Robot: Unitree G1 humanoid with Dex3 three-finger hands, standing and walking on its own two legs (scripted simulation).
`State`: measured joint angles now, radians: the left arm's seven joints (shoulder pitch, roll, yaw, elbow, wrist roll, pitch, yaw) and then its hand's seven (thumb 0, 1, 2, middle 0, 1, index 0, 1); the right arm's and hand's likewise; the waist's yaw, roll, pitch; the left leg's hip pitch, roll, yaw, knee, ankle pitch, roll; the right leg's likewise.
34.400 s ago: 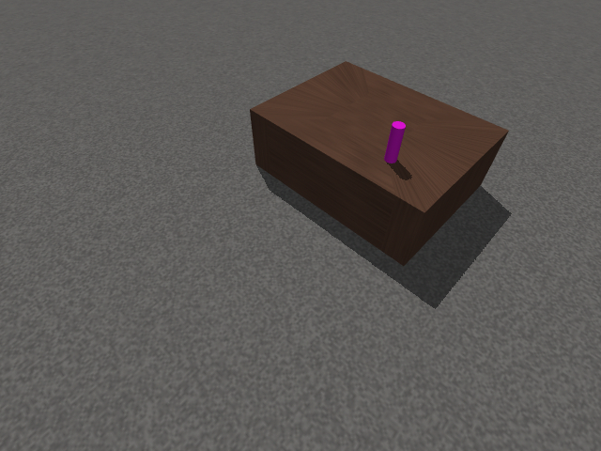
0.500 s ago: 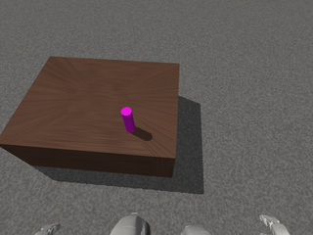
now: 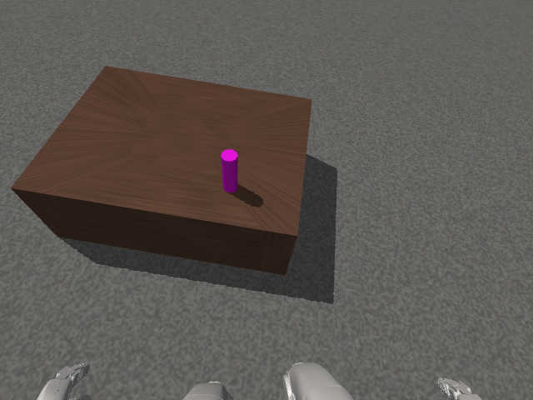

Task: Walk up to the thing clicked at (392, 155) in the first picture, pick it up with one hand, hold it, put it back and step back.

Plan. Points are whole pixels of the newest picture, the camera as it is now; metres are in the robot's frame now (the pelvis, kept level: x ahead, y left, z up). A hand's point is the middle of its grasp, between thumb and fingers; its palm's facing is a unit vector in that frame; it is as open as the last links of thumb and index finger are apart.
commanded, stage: step back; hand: left
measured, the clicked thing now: (229, 172) +0.78 +0.12 -0.35
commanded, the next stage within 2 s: none
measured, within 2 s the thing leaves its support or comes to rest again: neither
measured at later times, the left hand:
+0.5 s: hand out of the picture -0.06 +0.25 -0.15, palm faces +0.01 -0.91 -0.42, open 7.4 cm
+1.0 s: hand out of the picture -0.29 +0.20 -0.15, palm faces -0.03 -0.91 -0.42, open 7.4 cm
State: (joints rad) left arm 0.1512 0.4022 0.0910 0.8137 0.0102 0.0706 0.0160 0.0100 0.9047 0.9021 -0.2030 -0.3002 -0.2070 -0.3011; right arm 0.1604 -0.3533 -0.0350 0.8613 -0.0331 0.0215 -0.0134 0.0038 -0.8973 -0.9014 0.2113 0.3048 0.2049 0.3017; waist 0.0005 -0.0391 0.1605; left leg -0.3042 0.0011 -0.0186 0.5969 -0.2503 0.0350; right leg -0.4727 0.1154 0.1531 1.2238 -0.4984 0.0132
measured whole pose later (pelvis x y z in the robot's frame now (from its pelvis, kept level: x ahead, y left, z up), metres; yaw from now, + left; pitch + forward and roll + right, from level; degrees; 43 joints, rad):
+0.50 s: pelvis -0.17 -0.03 -0.02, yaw +2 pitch -2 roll +0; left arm 0.15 0.39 0.07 0.78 0.03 0.06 0.02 0.01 0.90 0.90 -0.21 -0.30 -0.21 -0.30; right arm 0.22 -0.40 -0.05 0.87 -0.02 0.03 -0.02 0.00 -0.90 -0.90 0.21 0.30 0.20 0.30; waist 0.00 0.00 0.15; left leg -0.28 -0.05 -0.03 0.70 -0.39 0.00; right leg -0.39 -0.06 -0.02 0.72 -0.30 0.02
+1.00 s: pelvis -0.34 -0.07 -0.01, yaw -3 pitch -2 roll +1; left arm 0.25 0.36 0.07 0.91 0.05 0.04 0.00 0.01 0.90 0.90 -0.21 -0.30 -0.21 -0.30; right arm 0.16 -0.42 -0.06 0.87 -0.02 0.05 -0.02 0.00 -0.90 -0.90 0.21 0.30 0.20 0.30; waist 0.04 0.02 0.10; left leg -0.55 -0.07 -0.11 1.04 -0.44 -0.02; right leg -0.26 -0.02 0.03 0.68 -0.39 -0.01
